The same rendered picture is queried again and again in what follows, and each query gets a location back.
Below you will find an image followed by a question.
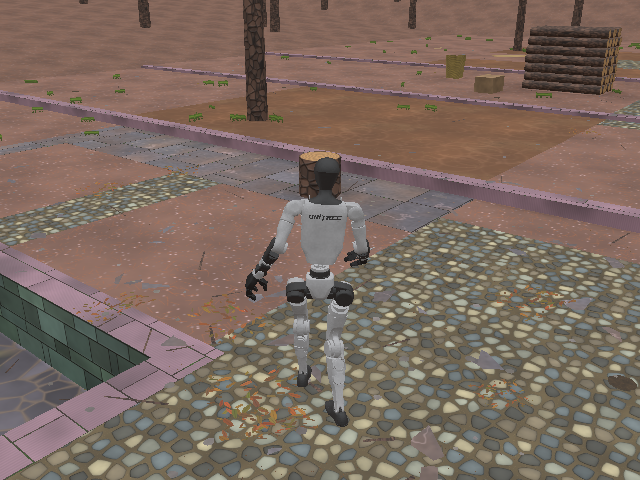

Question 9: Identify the robot right forearm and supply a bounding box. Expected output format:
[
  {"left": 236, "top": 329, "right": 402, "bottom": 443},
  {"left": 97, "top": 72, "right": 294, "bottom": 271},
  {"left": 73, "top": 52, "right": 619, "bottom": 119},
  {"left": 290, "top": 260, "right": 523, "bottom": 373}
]
[{"left": 356, "top": 239, "right": 370, "bottom": 261}]

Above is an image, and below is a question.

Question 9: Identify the robot left forearm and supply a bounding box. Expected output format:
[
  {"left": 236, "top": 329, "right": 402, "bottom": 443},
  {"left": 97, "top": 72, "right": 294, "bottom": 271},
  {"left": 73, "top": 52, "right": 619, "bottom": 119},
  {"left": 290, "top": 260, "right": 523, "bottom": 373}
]
[{"left": 252, "top": 237, "right": 279, "bottom": 280}]

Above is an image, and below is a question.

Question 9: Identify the robot right upper arm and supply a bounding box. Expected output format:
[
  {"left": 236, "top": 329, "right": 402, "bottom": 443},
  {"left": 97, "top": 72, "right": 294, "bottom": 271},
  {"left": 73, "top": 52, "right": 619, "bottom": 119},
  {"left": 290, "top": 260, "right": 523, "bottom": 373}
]
[{"left": 345, "top": 202, "right": 368, "bottom": 254}]

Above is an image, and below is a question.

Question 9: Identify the right robot thigh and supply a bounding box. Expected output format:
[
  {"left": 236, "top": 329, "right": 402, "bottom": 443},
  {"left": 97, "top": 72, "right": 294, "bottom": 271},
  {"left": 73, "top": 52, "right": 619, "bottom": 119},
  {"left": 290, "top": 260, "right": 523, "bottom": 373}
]
[{"left": 324, "top": 281, "right": 354, "bottom": 358}]

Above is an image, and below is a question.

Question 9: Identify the robot left upper arm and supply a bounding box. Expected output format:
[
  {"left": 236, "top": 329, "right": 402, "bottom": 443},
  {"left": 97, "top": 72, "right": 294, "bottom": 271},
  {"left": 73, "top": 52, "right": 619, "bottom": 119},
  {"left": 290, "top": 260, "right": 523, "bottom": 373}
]
[{"left": 271, "top": 199, "right": 305, "bottom": 254}]

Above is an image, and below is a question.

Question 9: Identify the right robot hand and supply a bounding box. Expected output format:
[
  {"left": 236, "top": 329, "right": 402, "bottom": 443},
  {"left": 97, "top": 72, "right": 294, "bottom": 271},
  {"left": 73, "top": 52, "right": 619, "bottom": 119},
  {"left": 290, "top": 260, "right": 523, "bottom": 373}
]
[{"left": 344, "top": 250, "right": 368, "bottom": 267}]

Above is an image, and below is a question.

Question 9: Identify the left robot hand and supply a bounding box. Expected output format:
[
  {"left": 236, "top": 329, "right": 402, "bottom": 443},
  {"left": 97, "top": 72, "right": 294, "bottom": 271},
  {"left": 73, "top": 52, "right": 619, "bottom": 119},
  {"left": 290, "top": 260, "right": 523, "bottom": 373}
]
[{"left": 245, "top": 269, "right": 268, "bottom": 301}]

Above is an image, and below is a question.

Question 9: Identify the robot right shin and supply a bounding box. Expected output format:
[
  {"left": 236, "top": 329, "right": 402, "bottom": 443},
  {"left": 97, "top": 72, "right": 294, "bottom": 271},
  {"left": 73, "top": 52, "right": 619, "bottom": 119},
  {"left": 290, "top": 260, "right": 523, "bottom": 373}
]
[{"left": 326, "top": 340, "right": 346, "bottom": 413}]

